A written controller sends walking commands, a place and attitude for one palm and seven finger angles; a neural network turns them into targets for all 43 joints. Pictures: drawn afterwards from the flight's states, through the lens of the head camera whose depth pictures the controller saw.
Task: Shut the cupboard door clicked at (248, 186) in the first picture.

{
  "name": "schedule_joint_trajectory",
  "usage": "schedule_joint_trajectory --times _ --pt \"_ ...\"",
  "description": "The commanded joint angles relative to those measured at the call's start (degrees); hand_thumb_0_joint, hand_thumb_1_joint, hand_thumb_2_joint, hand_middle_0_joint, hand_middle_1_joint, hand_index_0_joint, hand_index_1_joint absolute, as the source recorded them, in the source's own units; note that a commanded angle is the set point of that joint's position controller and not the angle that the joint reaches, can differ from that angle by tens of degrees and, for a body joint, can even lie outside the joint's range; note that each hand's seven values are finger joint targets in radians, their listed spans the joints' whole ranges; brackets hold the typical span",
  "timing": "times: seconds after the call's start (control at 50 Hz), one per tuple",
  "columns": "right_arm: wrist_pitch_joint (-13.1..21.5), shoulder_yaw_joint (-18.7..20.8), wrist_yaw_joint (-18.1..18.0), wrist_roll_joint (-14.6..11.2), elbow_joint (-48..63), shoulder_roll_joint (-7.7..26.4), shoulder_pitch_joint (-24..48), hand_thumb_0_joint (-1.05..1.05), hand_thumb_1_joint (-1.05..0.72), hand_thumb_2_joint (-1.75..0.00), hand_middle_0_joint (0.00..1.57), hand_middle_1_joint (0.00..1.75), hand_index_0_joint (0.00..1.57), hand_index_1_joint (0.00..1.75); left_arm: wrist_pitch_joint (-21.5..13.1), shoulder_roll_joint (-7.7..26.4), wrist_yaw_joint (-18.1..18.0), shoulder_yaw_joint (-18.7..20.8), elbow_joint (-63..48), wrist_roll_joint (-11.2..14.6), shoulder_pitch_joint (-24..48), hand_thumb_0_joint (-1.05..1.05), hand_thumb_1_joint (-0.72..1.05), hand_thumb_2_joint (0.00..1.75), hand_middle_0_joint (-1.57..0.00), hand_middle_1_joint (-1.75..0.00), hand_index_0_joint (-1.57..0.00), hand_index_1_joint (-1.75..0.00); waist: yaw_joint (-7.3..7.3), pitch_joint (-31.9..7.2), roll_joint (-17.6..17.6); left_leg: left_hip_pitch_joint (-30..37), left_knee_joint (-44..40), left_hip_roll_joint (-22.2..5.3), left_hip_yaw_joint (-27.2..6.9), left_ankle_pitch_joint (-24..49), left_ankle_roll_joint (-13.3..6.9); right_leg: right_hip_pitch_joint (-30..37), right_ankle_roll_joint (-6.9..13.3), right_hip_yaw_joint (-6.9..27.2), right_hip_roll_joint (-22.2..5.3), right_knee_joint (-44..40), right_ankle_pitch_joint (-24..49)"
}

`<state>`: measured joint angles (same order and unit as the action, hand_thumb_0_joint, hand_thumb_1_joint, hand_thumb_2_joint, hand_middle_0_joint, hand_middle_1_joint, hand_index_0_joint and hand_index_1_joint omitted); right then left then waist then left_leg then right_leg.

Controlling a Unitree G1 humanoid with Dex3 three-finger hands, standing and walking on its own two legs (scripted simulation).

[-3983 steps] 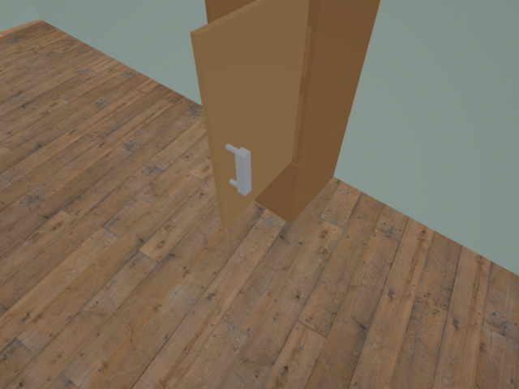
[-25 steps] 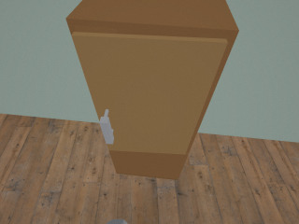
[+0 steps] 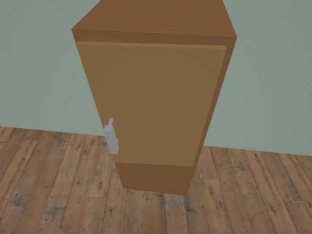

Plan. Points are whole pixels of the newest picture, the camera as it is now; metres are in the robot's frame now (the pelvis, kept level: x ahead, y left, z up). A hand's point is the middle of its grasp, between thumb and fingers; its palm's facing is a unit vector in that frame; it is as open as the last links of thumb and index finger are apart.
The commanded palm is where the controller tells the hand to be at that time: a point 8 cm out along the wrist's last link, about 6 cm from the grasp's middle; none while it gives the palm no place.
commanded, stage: come to a stop and stand still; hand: left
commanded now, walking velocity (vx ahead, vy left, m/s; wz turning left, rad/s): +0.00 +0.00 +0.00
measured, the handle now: (112, 135) +0.46 +0.20 -0.09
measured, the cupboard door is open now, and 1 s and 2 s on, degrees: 3 3 3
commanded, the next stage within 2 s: look again from close up in 1.28 s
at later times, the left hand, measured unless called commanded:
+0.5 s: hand out of the picture -0.04 +0.18 -0.17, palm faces +0.03 -0.99 -0.13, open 7.4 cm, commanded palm none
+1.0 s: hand out of the picture -0.02 +0.21 -0.17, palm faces +0.03 -0.99 -0.11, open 7.4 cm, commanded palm none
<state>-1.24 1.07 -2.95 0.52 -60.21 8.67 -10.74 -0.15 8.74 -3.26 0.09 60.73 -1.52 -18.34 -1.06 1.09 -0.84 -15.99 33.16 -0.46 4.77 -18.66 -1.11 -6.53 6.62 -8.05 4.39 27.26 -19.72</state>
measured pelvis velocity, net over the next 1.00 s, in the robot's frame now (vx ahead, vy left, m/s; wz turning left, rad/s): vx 0.01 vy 0.07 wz -0.01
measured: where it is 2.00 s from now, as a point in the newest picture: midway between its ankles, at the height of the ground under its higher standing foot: outside the picture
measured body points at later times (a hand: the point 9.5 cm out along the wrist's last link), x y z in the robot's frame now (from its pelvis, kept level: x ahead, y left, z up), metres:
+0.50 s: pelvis -0.01 +0.04 +0.01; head +0.00 +0.05 +0.46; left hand -0.04 +0.24 -0.16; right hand -0.05 -0.15 -0.15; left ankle +0.03 +0.10 -0.73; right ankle -0.05 -0.03 -0.73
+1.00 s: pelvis +0.01 +0.07 +0.01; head +0.03 +0.08 +0.46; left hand -0.02 +0.26 -0.16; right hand -0.01 -0.14 -0.15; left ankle +0.03 +0.10 -0.73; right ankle -0.05 -0.03 -0.73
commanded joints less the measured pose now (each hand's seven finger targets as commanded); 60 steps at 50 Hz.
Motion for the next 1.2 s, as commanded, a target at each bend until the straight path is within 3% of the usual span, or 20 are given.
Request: schedule_joint_trajectory --times 0.0,0.06,0.1,0.12,0.18,0.28,0.4,0.7,0.94,1.18 --pt "0.10 -0.24 0.43 0.00 0.91 1.95 -3.40 0.00 -0.90 -0.90 0.20 0.30 0.20 0.30 -0.77 5.22 0.18 0.96 -0.89 0.27 -3.85 0.00 0.90 0.90 -0.20 -0.30 -0.20 -0.30 0.43 4.88 5.71 -1.00 -0.95 -3.12 -3.90 1.22 -0.06 -4.06 -3.11 15.31 -17.18 -9.33 28.18" --pt "0.31 -0.67 0.55 0.08 -0.33 1.99 -5.00 0.00 -0.90 -0.90 0.20 0.30 0.20 0.30 -0.58 5.32 0.44 0.83 -0.69 0.66 -3.06 0.00 0.90 0.90 -0.20 -0.30 -0.20 -0.30 0.84 5.95 2.74 3.40 -6.05 -4.50 -4.06 7.34 -0.40 -7.65 -4.55 13.87 -15.59 -10.76 18.53" --pt "0.37 -0.87 0.61 0.18 -1.05 2.37 -5.49 0.00 -0.90 -0.90 0.20 0.30 0.20 0.30 -0.32 4.96 0.58 0.66 -0.31 0.77 -3.10 0.00 0.90 0.90 -0.20 -0.30 -0.20 -0.30 0.66 7.48 1.02 3.85 -8.13 -5.54 -4.87 7.66 -0.73 -9.17 -5.58 13.38 -14.02 -12.88 8.46" --pt "0.62 -1.02 0.61 0.12 -1.54 2.01 -5.56 0.00 -0.90 -0.90 0.20 0.30 0.20 0.30 -0.27 4.66 0.61 0.61 -0.02 0.66 -3.25 0.00 0.90 0.90 -0.20 -0.30 -0.20 -0.30 0.34 8.82 -0.65 3.38 -9.49 -5.78 -5.58 8.69 -1.11 -8.76 -5.93 13.10 -13.05 -12.87 7.23" --pt "1.23 -1.41 0.57 0.33 -2.13 2.79 -6.78 0.00 -0.90 -0.90 0.20 0.30 0.20 0.30 -0.31 4.20 0.86 0.28 1.04 1.02 -4.21 0.00 0.90 0.90 -0.20 -0.30 -0.20 -0.30 0.04 7.28 -2.14 2.17 -12.99 -6.35 -7.73 6.85 -1.82 -6.05 -5.05 12.05 -11.49 -12.64 2.03" --pt "2.07 -1.54 0.60 0.36 -3.11 2.86 -8.89 0.00 -0.90 -0.90 0.20 0.30 0.20 0.30 -0.77 3.31 0.96 0.01 2.09 1.14 -5.29 0.00 0.90 0.90 -0.20 -0.30 -0.20 -0.30 0.08 3.37 -0.40 2.55 -14.96 -6.30 -8.10 5.94 -1.86 -2.79 -3.73 11.35 -11.48 -11.85 2.77" --pt "2.46 -1.60 0.57 0.32 -4.21 2.08 -11.18 0.00 -0.90 -0.90 0.20 0.30 0.20 0.30 -0.98 1.75 0.80 -0.28 2.97 1.09 -6.31 0.00 0.90 0.90 -0.20 -0.30 -0.20 -0.30 0.24 3.85 1.02 2.14 -16.36 -6.39 -8.73 5.70 -2.21 -3.27 -3.18 10.38 -11.17 -10.43 3.77" --pt "2.97 -1.50 0.25 0.20 -5.10 1.49 -12.18 0.00 -0.90 -0.90 0.20 0.30 0.20 0.30 -0.72 0.18 0.52 -0.25 4.33 0.69 -7.92 0.00 0.90 0.90 -0.20 -0.30 -0.20 -0.30 0.40 4.32 1.44 3.84 -18.32 -7.18 -10.44 7.68 -3.44 -4.64 -3.73 9.02 -10.84 -7.96 6.48" --pt "3.46 -1.61 -0.03 0.08 -5.16 2.00 -11.81 0.00 -0.90 -0.90 0.20 0.30 0.20 0.30 -0.63 0.64 0.33 -0.09 4.74 0.59 -7.70 0.00 0.90 0.90 -0.20 -0.30 -0.20 -0.30 0.50 2.69 0.84 7.76 -16.83 -7.24 -9.63 18.01 -3.67 -4.02 -4.30 8.87 -11.13 -7.56 9.27" --pt "3.37 -1.34 -0.31 0.07 -5.40 2.79 -12.00 0.00 -0.90 -0.90 0.20 0.30 0.20 0.30 0.01 0.93 0.26 0.13 5.02 0.56 -7.54 0.00 0.90 0.90 -0.20 -0.30 -0.20 -0.30 0.51 2.78 1.13 9.33 -18.53 -7.97 -11.28 17.24 -3.13 -4.92 -4.80 8.03 -10.84 -6.08 7.36"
